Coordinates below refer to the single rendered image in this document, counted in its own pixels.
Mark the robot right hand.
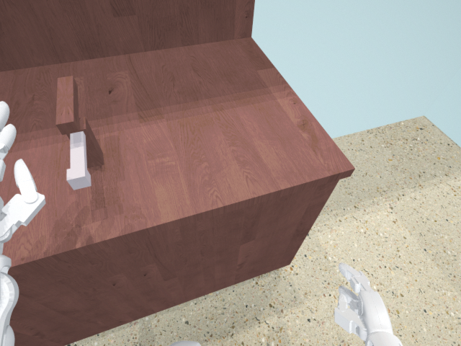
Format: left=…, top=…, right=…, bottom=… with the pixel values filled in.
left=334, top=262, right=393, bottom=343

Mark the robot right forearm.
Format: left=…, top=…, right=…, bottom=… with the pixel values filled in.
left=365, top=332, right=403, bottom=346

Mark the robot left forearm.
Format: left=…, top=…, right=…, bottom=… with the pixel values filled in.
left=0, top=254, right=19, bottom=346

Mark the tap lever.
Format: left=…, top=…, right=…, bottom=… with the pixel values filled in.
left=67, top=131, right=91, bottom=190

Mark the counter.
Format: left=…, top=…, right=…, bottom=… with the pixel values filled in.
left=0, top=0, right=355, bottom=346

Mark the robot left hand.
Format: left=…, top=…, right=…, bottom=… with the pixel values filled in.
left=0, top=101, right=46, bottom=254

